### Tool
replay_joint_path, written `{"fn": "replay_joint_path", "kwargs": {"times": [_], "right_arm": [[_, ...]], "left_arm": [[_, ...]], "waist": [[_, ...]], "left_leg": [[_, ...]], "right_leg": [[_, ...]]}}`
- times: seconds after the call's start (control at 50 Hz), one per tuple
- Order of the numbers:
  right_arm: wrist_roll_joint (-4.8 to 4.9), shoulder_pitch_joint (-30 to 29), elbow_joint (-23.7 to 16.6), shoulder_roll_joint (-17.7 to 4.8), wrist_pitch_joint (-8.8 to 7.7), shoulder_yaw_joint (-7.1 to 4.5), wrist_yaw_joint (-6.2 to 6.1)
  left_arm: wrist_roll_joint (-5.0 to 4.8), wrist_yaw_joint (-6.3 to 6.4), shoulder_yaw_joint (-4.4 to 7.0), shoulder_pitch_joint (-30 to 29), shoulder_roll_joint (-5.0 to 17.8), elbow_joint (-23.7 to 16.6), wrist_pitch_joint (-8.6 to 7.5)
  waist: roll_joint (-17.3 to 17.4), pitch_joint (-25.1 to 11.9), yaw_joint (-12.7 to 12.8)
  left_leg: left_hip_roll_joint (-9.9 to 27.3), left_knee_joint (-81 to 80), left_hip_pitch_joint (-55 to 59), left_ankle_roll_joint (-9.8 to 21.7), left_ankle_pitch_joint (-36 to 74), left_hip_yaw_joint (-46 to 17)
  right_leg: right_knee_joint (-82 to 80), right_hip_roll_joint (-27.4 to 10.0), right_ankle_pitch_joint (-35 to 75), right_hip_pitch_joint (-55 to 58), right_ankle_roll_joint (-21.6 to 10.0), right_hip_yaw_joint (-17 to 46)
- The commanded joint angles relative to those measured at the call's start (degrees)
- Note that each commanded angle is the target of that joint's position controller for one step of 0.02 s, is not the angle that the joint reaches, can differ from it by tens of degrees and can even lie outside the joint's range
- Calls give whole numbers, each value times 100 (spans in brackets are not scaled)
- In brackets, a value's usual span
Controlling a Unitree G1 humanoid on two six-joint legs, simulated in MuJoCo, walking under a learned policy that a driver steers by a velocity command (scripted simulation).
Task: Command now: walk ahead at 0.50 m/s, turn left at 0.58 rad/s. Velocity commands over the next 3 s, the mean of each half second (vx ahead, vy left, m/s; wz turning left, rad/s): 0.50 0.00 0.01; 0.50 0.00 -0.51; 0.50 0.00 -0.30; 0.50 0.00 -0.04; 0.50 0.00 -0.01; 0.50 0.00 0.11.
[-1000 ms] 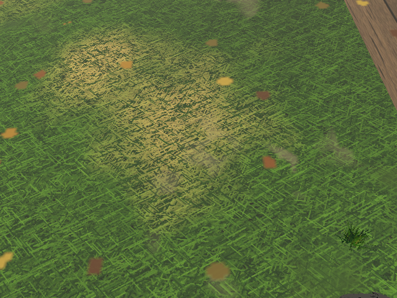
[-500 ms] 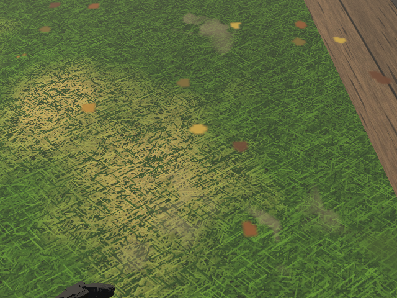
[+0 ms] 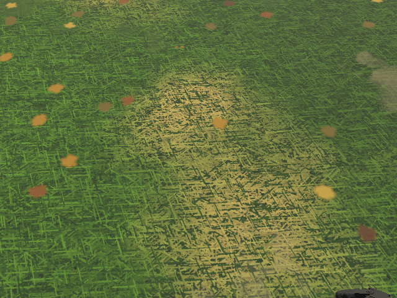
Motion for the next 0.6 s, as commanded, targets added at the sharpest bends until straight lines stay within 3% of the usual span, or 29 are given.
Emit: {"fn": "replay_joint_path", "kwargs": {"times": [0.02, 0.06, 0.08, 0.1, 0.12, 0.14, 0.16, 0.18, 0.22, 0.24, 0.28, 0.36, 0.5, 0.54, 0.6], "right_arm": [[-32, -411, -501, -287, -72, -34, -19], [-70, 310, -304, -416, -117, -111, -101], [-117, 1257, 22, -552, -177, -203, -171], [-163, 2149, 249, -974, -208, -343, -284], [-63, 2034, 192, -1488, -198, -421, -357], [82, 2238, 169, -1342, -140, -421, -428], [94, 1820, 275, -1130, -166, -356, -482], [93, 1585, 327, -817, -229, -266, -476], [130, 1254, 385, -491, -361, -151, -464], [120, 1309, 440, -427, -440, -125, -450], [145, 1434, 592, -464, -545, -134, -451], [145, 1772, 801, -436, -601, -113, -479], [140, 2296, 1170, -382, -605, -28, -619], [116, 2424, 1286, -455, -565, -25, -669], [91, 2299, 1335, -725, -495, -68, -759]], "left_arm": [[5, 73, 208, 24, 978, -192, 16], [9, 96, 223, 155, 1135, -80, 113], [-12, 96, 203, 127, 1135, -93, 154], [5, 67, 121, 189, 885, -265, 150], [-84, -69, -21, 579, 260, -560, 140], [-45, -38, 139, -231, 890, -580, 138], [-155, -53, 117, -570, 785, -676, 91], [-163, -65, 77, -507, 673, -573, 57], [-18, -109, 66, -11, 527, -284, 236], [18, -138, 72, 71, 482, -210, 317], [17, -205, 109, -85, 429, -190, 389], [-18, -255, 135, -860, 360, -348, 412], [45, -343, -21, -2097, 134, -740, 360], [45, -359, -42, -2253, 128, -842, 347], [58, -307, 22, -1742, 282, -750, 371]], "waist": [[-755, 165, -196], [-814, -318, -517], [-614, -832, -935], [-15, -1519, -1234], [1236, -2085, -786], [180, -1924, -1195], [97, -1078, -962], [-144, -642, -710], [-72, -390, -295], [62, -345, -267], [45, -165, -223], [92, 134, -396], [79, 420, -686], [90, 402, -684], [354, -13, -352]], "left_leg": [[-292, -500, 433, 296, -513, 412], [-734, -774, 1487, 571, -990, 481], [-880, -1215, 2755, 739, -763, 368], [191, -1368, 4318, 998, -1442, -1008], [1987, -1935, 5810, 1735, -1291, -4078], [1944, -2377, 5471, 1605, -815, -4130], [1742, -2398, 4723, 1428, 28, -2990], [1483, -2529, 3902, 1202, 789, -2332], [1086, -2882, 2997, 818, 1104, -1395], [1053, -2989, 2775, 820, 1330, -1240], [912, -3187, 2795, 693, 1419, -835], [762, -3420, 3135, 352, 1496, -247], [881, -3316, 3885, 208, 2486, 417], [971, -3015, 4237, 165, 3288, 581], [1092, -1876, 4515, 69, 5647, 809]], "right_leg": [[217, -1533, 4497, 34, -578, 259], [1518, -1546, 5913, 96, -564, 127], [2715, -1434, 5476, -393, -472, -2], [4360, -1274, 3309, -1663, -355, -5], [6224, -240, -1455, -3944, -73, 367], [6563, -226, -923, -4349, -124, 1289], [6369, -467, -276, -4467, -199, 1393], [5890, -600, 3, -4087, -231, 1438], [5362, -701, 190, -3318, -203, 1545], [5300, -642, 192, -3124, -192, 1569], [5095, -570, 490, -3384, -194, 1627], [4492, -484, 1400, -4188, -173, 1653], [2709, -303, 2051, -4276, -314, 934], [2345, -147, 1753, -4105, -471, 695], [2210, 349, 882, -3206, -839, 366]]}}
